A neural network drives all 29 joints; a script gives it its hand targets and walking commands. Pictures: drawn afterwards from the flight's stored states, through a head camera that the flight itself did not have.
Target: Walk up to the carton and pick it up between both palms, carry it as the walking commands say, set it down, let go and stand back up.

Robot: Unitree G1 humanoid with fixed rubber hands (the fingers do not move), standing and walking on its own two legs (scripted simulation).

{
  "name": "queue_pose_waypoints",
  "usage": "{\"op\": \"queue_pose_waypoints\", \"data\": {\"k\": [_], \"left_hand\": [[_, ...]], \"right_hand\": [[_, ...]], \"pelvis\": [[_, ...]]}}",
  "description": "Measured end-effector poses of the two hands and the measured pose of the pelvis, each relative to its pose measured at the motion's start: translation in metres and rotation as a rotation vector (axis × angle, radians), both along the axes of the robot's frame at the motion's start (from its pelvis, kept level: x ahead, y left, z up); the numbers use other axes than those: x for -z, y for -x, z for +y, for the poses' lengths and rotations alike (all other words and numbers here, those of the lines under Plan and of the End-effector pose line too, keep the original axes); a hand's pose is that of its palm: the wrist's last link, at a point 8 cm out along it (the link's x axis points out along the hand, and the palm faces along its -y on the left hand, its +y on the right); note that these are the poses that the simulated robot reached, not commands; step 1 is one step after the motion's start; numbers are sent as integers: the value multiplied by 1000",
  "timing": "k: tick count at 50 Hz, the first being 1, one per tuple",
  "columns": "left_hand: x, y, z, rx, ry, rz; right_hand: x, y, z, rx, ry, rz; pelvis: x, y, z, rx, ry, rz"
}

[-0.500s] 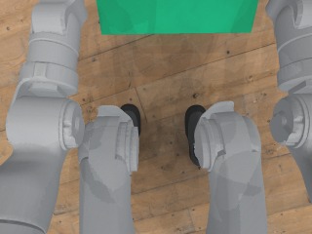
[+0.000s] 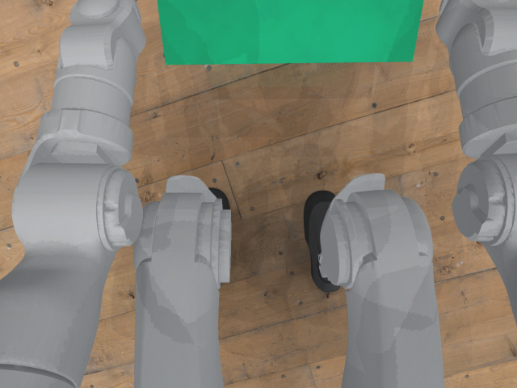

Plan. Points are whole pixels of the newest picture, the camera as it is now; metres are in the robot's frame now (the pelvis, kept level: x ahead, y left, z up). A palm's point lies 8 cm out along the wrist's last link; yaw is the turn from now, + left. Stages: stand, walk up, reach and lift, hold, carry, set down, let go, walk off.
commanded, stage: set down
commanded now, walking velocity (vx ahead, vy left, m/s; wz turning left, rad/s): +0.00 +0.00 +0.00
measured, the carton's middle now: out of the picture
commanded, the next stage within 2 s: none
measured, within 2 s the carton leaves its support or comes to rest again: rests again in 0.70 s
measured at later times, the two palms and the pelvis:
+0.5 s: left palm out of the picture +0.55 +0.18 -0.16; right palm out of the picture +0.55 -0.19 -0.15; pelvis +0.02 +0.01 +0.00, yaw +0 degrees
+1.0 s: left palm out of the picture +0.55 +0.18 -0.17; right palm out of the picture +0.56 -0.19 -0.16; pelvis +0.03 +0.00 +0.00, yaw +0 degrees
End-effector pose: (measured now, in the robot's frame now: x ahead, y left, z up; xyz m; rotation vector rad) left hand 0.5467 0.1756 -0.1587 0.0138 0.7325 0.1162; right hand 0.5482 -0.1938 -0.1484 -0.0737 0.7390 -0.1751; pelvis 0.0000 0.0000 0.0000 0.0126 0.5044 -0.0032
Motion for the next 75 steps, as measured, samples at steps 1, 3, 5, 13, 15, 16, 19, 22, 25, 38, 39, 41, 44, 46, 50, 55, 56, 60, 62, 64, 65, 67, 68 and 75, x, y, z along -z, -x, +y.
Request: {"op": "queue_pose_waypoints", "data": {"k": [1, 3, 5, 13, 15, 16, 19, 22, 25, 38, 39, 41, 44, 46, 50, 55, 56, 60, 62, 64, 65, 67, 68, 75], "left_hand": [[0, 0, 0, 0, 2, 1], [1, -1, 0, 5, 4, 3], [0, -1, 1, 7, 3, 8], [3, 2, 6, 3, 6, 39], [4, 2, 6, -2, 13, 38], [4, 2, 6, -4, 17, 37], [5, 2, 6, -7, 22, 32], [5, 1, 6, 2, 8, 29], [5, 1, 6, 2, 6, 27], [8, -1, 6, -2, 11, 21], [9, -2, 6, -3, 14, 21], [9, -2, 6, -5, 17, 21], [10, -3, 6, 3, 13, 19], [10, -4, 6, 4, 15, 21], [12, -5, 7, 4, 18, 20], [13, -6, 7, 14, 13, 17], [13, -6, 7, 13, 14, 16], [15, -7, 7, 11, 16, 11], [15, -7, 7, 12, 12, 7], [16, -7, 7, 13, 6, 0], [16, -7, 7, 15, 3, -3], [18, -5, 7, 20, -6, -1], [21, -2, 8, 16, -10, 7], [36, 24, 29, -28, -46, 72]], "right_hand": [[0, -1, 0, -5, 3, 1], [1, -1, 0, -2, -2, 4], [1, -1, 0, 3, -5, 8], [4, -2, 4, -8, -11, 37], [4, -2, 4, -6, -10, 35], [4, -2, 4, -6, -7, 34], [5, -2, 4, -4, -5, 30], [6, -2, 4, -1, -12, 25], [6, -3, 4, -4, -9, 22], [9, -5, 3, -14, -20, 16], [9, -5, 3, -16, -20, 16], [10, -6, 3, -20, -17, 15], [11, -6, 3, -16, -27, 14], [12, -7, 2, -14, -32, 14], [13, -8, 2, -19, -30, 11], [15, -9, 2, -13, -38, 4], [15, -9, 2, -15, -34, 1], [17, -9, 2, -16, -31, -8], [17, -9, 2, -12, -31, -15], [18, -9, 2, -16, -24, -22], [18, -9, 2, -21, -18, -27], [18, -7, 1, -37, -1, -29], [20, -6, 2, -46, 7, -24], [36, 18, 4, -22, -6, 32]], "pelvis": [[0, -1, 0, 0, 0, 3], [0, -3, 1, -1, 0, 16], [0, -6, 1, -1, 1, 40], [-1, -20, 4, -2, 4, 128], [-1, -21, 5, -3, 5, 138], [-1, -22, 5, -4, 4, 142], [0, -24, 6, -4, 5, 147], [1, -24, 7, -5, 5, 145], [2, -24, 7, -6, 3, 138], [2, -24, 5, -5, 1, 132], [3, -25, 5, -4, 1, 133], [3, -25, 5, -4, 1, 133], [4, -26, 4, -4, 0, 134], [4, -27, 4, -3, -1, 134], [4, -28, 4, -1, 2, 135], [5, -29, 4, -5, 1, 135], [5, -29, 4, -5, 1, 134], [5, -29, 4, -6, 2, 128], [5, -29, 4, -6, 0, 126], [5, -29, 4, -6, -1, 126], [5, -29, 4, -6, -1, 125], [5, -29, 4, -6, -2, 125], [5, -29, 4, -5, -2, 125], [4, -26, 5, -3, -4, 123]]}}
